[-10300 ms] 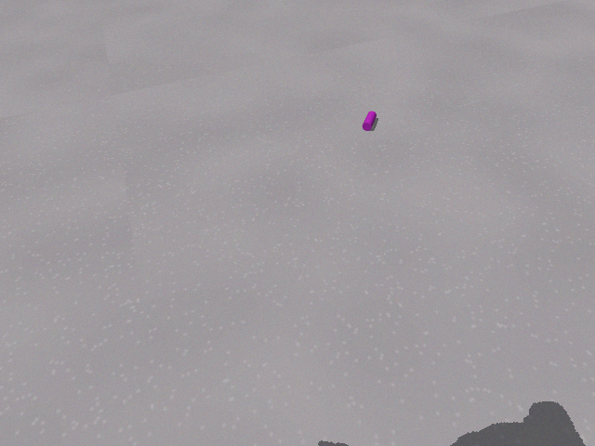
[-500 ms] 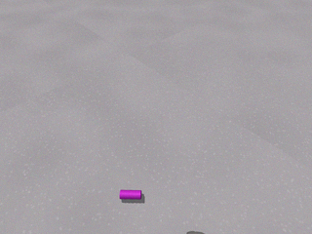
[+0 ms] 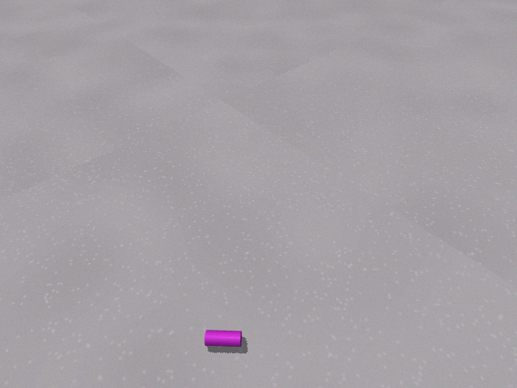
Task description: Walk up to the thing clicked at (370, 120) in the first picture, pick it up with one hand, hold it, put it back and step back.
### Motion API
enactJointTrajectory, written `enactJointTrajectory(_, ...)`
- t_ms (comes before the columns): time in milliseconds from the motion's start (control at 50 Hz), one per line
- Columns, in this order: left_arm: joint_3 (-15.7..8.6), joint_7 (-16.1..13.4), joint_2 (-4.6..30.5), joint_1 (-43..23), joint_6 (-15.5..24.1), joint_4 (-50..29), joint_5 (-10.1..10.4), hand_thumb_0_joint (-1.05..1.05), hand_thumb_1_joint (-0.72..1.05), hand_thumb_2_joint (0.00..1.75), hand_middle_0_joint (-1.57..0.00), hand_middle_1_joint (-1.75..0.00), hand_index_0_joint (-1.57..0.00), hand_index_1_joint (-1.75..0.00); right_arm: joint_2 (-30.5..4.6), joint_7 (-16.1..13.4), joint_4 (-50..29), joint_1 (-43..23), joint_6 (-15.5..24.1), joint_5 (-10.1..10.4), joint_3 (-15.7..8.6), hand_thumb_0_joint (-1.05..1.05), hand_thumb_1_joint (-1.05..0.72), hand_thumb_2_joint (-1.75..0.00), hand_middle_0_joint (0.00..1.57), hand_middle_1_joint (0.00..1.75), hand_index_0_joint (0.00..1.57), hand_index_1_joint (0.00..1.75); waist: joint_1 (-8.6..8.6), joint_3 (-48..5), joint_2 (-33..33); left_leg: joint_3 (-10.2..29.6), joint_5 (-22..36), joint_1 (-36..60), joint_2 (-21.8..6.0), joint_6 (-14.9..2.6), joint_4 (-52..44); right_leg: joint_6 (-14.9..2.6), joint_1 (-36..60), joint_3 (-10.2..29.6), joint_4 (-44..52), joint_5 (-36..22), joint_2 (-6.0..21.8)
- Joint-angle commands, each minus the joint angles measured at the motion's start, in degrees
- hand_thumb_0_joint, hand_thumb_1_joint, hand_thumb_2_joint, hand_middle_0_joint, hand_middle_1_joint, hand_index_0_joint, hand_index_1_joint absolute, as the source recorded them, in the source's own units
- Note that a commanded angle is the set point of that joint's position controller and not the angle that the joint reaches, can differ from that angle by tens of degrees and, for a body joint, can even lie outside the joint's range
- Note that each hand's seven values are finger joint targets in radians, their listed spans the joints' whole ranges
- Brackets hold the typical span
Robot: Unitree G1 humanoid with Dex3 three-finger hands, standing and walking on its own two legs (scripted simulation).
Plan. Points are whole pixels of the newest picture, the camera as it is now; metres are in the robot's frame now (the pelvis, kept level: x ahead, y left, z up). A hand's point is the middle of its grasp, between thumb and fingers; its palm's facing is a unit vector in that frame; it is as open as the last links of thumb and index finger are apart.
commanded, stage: walk up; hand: left
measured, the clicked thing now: (223, 338) +0.46 +0.19 -0.73
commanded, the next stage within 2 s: stand in 1.14 s
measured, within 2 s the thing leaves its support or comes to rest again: neither
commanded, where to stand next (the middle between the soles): +0.07 -0.01 m, yaw -2 degrees
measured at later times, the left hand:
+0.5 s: hand out of the picture +0.12 +0.27 -0.15, palm faces -0.06 -0.94 -0.34, open 7.4 cm
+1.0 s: hand out of the picture +0.17 +0.24 -0.14, palm faces -0.04 -0.94 -0.34, open 7.4 cm
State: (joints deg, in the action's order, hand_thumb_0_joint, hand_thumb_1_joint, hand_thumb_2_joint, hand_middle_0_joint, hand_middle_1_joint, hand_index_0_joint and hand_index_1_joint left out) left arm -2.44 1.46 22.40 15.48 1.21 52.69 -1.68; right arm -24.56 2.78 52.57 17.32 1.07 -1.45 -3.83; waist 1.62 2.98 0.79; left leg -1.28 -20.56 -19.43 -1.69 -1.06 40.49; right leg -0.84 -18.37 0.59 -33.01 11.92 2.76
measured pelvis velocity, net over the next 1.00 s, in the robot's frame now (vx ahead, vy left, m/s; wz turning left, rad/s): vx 0.06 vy -0.02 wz -0.01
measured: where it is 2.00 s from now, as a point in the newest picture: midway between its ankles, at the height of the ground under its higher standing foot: outside the picture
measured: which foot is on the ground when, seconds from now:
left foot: up 0.00-0.00, down 0.02-1.00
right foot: down 0.00-0.04, up 0.06-0.32, down 0.34-1.00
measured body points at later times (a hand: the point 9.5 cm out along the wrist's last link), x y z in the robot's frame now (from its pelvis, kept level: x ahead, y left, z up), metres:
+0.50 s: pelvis +0.04 +0.01 +0.00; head +0.06 +0.01 +0.45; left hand +0.13 +0.32 -0.13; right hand +0.10 -0.31 -0.11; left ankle +0.05 +0.13 -0.73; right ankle +0.04 -0.13 -0.73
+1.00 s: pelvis +0.06 -0.02 +0.01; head +0.08 -0.02 +0.45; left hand +0.17 +0.29 -0.12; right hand +0.12 -0.34 -0.12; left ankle +0.05 +0.13 -0.73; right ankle +0.04 -0.13 -0.73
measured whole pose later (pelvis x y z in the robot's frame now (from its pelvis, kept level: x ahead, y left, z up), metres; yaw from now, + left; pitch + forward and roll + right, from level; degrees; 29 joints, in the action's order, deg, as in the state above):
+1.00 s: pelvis +0.06 -0.02 +0.01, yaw -1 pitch -2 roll +0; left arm -1.4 1.5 21.3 4.8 -0.3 60.1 -0.3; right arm -22.5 -0.4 60.9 9.0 2.3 -0.6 -0.6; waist -0.8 4.2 -0.5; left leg -1.2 -17.6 -11.6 -2.9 1.5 31.6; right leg -0.6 -11.2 -1.6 -32.2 18.8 0.7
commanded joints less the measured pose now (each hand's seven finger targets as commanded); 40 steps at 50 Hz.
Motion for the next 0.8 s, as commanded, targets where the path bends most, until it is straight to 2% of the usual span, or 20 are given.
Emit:
enactJointTrajectory(0,-1.05,-0.86,6.9,-4.15,-1.12,-4.55,1.4,0.0,0.9,0.9,-0.2,-0.3,-0.2,-0.3,-10.66,-2.81,0.87,6.34,2.24,-1.04,-2.69,0.0,-0.9,-0.9,0.2,0.3,0.2,0.3,-3.48,1.1,5.25,14.35,-10.54,10.93,-6.22,-0.7,-22.96,-3.29,-16.75,5.93,-5.97,23.47,-0.58)
enactJointTrajectory(20,-0.75,-1.03,6.85,-2.06,-1.49,-3.3,1.72,0.0,0.9,0.9,-0.2,-0.3,-0.2,-0.3,-15.54,-3.3,-1.85,0.72,2.84,-0.93,-2.95,0.0,-0.9,-0.9,0.2,0.3,0.2,0.3,-1.86,3.06,9.3,32.98,-24.87,2.3,-18.59,-4.64,-32.42,-0.48,-15.17,4.63,-12.91,15.81,-4.17)
enactJointTrajectory(40,-2.41,-1.54,12.29,-3.11,-1.58,-1.38,1.59,0.0,0.9,0.9,-0.2,-0.3,-0.2,-0.3,-17.12,-3.33,-2.76,-4.4,2.83,-0.2,-3.01,0.0,-0.9,-0.9,0.2,0.3,0.2,0.3,-1.78,7.37,5.5,33.42,-27.05,-7.7,-20.44,-9.98,-32.7,-0.34,-8.69,7.7,-17.94,15.71,-1.24)
enactJointTrajectory(80,-2.28,-1.16,11.09,-1.1,-1.49,1.0,1.89,0.0,0.9,0.9,-0.2,-0.3,-0.2,-0.3,-13.23,-3.67,-2.2,-7.36,3.73,-0.31,-1.59,0.0,-0.9,-0.9,0.2,0.3,0.2,0.3,0.15,5.95,3.34,23.51,-14.76,-2.41,-14.22,-8.41,-27.6,-0.06,-8.25,9.09,-17.36,11.99,-0.91)
enactJointTrajectory(120,-2.69,-0.92,12.51,0.0,-1.41,2.76,1.64,0.0,0.9,0.9,-0.2,-0.3,-0.2,-0.3,-13.99,-3.71,-1.52,-6.04,4.16,-0.19,-1.97,0.0,-0.9,-0.9,0.2,0.3,0.2,0.3,-0.48,2.69,7.52,18.19,-7.26,2.14,-13.13,-7.47,-25.01,-0.21,-7.12,6.95,-15.49,11.16,-0.76)
enactJointTrajectory(260,-2.09,-0.59,10.38,-5.11,-1.15,2.55,0.95,0.0,0.9,0.9,-0.2,-0.3,-0.2,-0.3,-13.61,-3.96,-0.24,-3.53,3.63,0.06,-2.16,0.0,-0.9,-0.9,0.2,0.3,0.2,0.3,-2.69,-1.47,8.56,14.15,14.17,9.43,-12.84,-7.94,-19.35,-0.6,-2.35,0.65,-4.6,13.25,-0.96)
enactJointTrajectory(300,-1.84,-0.89,8.71,-2.86,-0.46,3.74,1.03,0.0,0.9,0.9,-0.2,-0.3,-0.2,-0.3,-12.88,-3.94,-0.47,-4.98,3.12,0.8,-1.72,0.0,-0.9,-0.9,0.2,0.3,0.2,0.3,-0.72,-3.48,7.12,10.69,24.12,9.85,-11.82,-7.3,-14.27,-1.19,3.88,-0.94,6.34,5.97,-1.43)
enactJointTrajectory(320,-1.99,-1.12,9.37,-2.57,0.18,4.29,0.62,0.0,0.9,0.9,-0.2,-0.3,-0.2,-0.3,-11.16,-3.93,-0.48,-5.18,2.87,1.37,-1.05,0.0,-0.9,-0.9,0.2,0.3,0.2,0.3,-0.14,-5.1,4.1,8.49,29.28,7.77,-10.26,-5.21,-10.84,-1.68,9.37,0.98,10.34,-0.87,-0.57)
enactJointTrajectory(340,-2.41,-1.26,12.4,-2.88,0.75,3.98,0.3,0.0,0.9,0.9,-0.2,-0.3,-0.2,-0.3,-9.37,-4.0,-0.6,-4.49,2.92,2.1,-0.44,0.0,-0.9,-0.9,0.2,0.3,0.2,0.3,-0.62,-8.17,-0.89,5.05,28.16,5.44,-6.65,-2.23,-7.05,-3.67,13.96,6.9,8.33,-12.31,3.39)
enactJointTrajectory(380,-2.39,-0.82,14.67,-6.23,0.57,2.92,1.1,0.0,0.9,0.9,-0.2,-0.3,-0.2,-0.3,-8.17,-4.12,0.01,-5.53,2.98,1.91,-0.19,0.0,-0.9,-0.9,0.2,0.3,0.2,0.3,-2.13,-6.57,-6.05,0.08,5.16,3.99,-0.4,-0.53,-6.05,-7.47,10.51,12.1,7.64,-7.99,8.96)
enactJointTrajectory(400,-2.02,-0.66,14.01,-7.43,0.39,2.37,1.14,0.0,0.9,0.9,-0.2,-0.3,-0.2,-0.3,-8.51,-4.13,1.02,-5.04,3.11,1.56,-0.21,0.0,-0.9,-0.9,0.2,0.3,0.2,0.3,-2.47,-6.22,-5.92,0.37,3.39,4.98,-0.36,-0.66,-7.88,-7.62,9.23,12.04,7.27,-7.02,9.53)
enactJointTrajectory(440,-1.32,-0.54,12.56,-9.77,-0.12,1.71,1.46,0.0,0.9,0.9,-0.2,-0.3,-0.2,-0.3,-9.79,-3.94,2.26,-5.16,3.4,1.08,-0.55,0.0,-0.9,-0.9,0.2,0.3,0.2,0.3,-2.9,-4.17,-6.07,2.26,6.5,8.99,-1.77,-1.88,-11.35,-5.32,2.62,8.0,5.91,-3.0,6.53)
enactJointTrajectory(500,-1.06,-0.61,10.38,-9.24,-0.24,2.46,1.32,0.0,0.9,0.9,-0.2,-0.3,-0.2,-0.3,-12.99,-3.84,3.15,-5.02,3.84,1.17,-0.85,0.0,-0.9,-0.9,0.2,0.3,0.2,0.3,-1.96,-3.97,-0.04,14.34,13.68,12.15,-11.78,-7.05,-16.77,-1.59,-0.59,2.07,-1.51,-0.03,0.9)
enactJointTrajectory(520,-0.99,-0.66,10.45,-9.27,-0.23,2.81,1.2,0.0,0.9,0.9,-0.2,-0.3,-0.2,-0.3,-13.32,-3.81,2.97,-6.35,3.8,1.13,-0.85,0.0,-0.9,-0.9,0.2,0.3,0.2,0.3,-1.63,-3.54,-0.24,14.35,15.59,11.03,-12.51,-8.06,-16.3,-1.44,0.26,1.52,-0.87,1.0,0.77)
enactJointTrajectory(560,-1.12,-0.68,10.95,-7.96,0.27,3.81,1.28,0.0,0.9,0.9,-0.2,-0.3,-0.2,-0.3,-12.02,-3.8,2.98,-8.36,3.54,1.29,-0.3,0.0,-0.9,-0.9,0.2,0.3,0.2,0.3,-0.66,-3.7,-0.21,8.84,19.21,7.75,-9.15,-5.36,-13.11,-2.64,5.38,3.49,3.45,-4.27,1.81)
enactJointTrajectory(600,-1.57,-0.63,12.58,-9.42,0.47,3.47,1.31,0.0,0.9,0.9,-0.2,-0.3,-0.2,-0.3,-10.93,-3.84,3.17,-8.73,3.27,1.35,0.03,0.0,-0.9,-0.9,0.2,0.3,0.2,0.3,-1.53,-3.18,-1.38,2.9,17.03,5.05,-4.08,-2.29,-10.01,-4.55,8.52,6.4,6.24,-9.41,4.24)
enactJointTrajectory(640,-1.69,-0.76,13.35,-10.0,0.3,3.33,1.5,0.0,0.9,0.9,-0.2,-0.3,-0.2,-0.3,-9.5,-3.85,3.58,-8.8,3.06,1.34,0.33,0.0,-0.9,-0.9,0.2,0.3,0.2,0.3,-1.77,-3.55,-3.26,0.58,12.37,4.62,-1.75,-1.02,-8.77,-6.15,9.17,8.99,7.96,-8.78,6.89)
enactJointTrajectory(680,-1.56,-0.8,13.44,-11.75,0.13,2.85,1.41,0.0,0.9,0.9,-0.2,-0.3,-0.2,-0.3,-8.99,-3.74,4.29,-7.93,3.0,1.12,0.55,0.0,-0.9,-0.9,0.2,0.3,0.2,0.3,-2.38,-3.68,-5.63,0.03,10.51,6.44,-1.19,-1.15,-9.68,-6.21,7.61,9.07,9.0,-6.47,7.64)
enactJointTrajectory(740,-1.29,-0.78,12.06,-13.62,-0.07,2.51,1.36,0.0,0.9,0.9,-0.2,-0.3,-0.2,-0.3,-10.12,-3.79,5.14,-7.06,3.37,1.11,0.29,0.0,-0.9,-0.9,0.2,0.3,0.2,0.3,-2.73,-5.37,-4.87,3.29,20.17,11.03,-4.22,-2.26,-12.81,-3.61,6.47,4.72,5.79,-11.65,4.62)
enactJointTrajectory(780,-1.42,-0.78,11.48,-13.39,-0.25,2.89,1.54,0.0,0.9,0.9,-0.2,-0.3,-0.2,-0.3,-11.63,-3.95,5.38,-7.37,3.41,1.15,-0.02,0.0,-0.9,-0.9,0.2,0.3,0.2,0.3,-2.1,-5.37,-2.52,6.39,23.43,12.54,-6.83,-3.73,-13.93,-2.34,5.65,2.34,3.68,-9.66,2.59)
